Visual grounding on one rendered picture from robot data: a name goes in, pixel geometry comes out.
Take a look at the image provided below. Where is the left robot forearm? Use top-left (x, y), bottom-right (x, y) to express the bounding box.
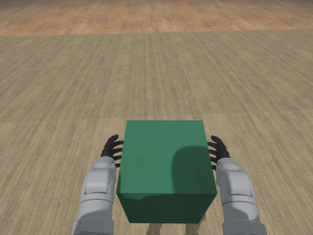
top-left (71, 156), bottom-right (116, 235)

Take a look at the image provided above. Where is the right robot hand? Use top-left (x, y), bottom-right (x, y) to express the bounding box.
top-left (206, 135), bottom-right (230, 170)

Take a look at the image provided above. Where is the left robot hand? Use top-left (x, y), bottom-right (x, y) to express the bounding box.
top-left (101, 134), bottom-right (124, 167)

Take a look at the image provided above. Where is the right robot forearm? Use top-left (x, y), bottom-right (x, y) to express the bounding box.
top-left (215, 158), bottom-right (267, 235)

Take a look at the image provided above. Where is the carton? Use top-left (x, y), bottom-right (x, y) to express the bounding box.
top-left (115, 119), bottom-right (217, 224)

